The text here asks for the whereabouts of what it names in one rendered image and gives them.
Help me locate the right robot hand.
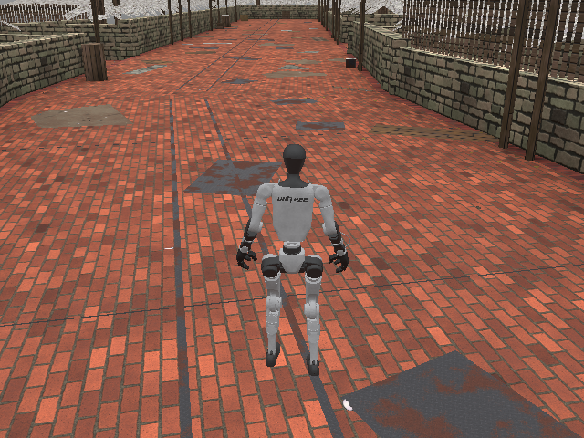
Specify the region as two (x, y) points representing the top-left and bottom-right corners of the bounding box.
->
(328, 252), (349, 273)

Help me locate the left robot forearm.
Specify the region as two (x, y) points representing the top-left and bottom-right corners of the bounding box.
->
(239, 218), (257, 253)

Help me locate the right robot shin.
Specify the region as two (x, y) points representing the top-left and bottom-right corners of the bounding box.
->
(307, 303), (320, 365)

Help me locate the robot left upper arm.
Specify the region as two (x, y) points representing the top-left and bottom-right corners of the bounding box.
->
(248, 182), (275, 233)

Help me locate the robot right upper arm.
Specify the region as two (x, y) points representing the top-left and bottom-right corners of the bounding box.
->
(312, 184), (337, 235)

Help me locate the right robot forearm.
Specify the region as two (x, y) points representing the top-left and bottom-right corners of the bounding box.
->
(328, 221), (347, 256)

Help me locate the left robot hand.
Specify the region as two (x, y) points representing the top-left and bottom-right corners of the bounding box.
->
(236, 249), (257, 270)

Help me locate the right robot foot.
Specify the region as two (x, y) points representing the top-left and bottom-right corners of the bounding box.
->
(306, 354), (319, 376)

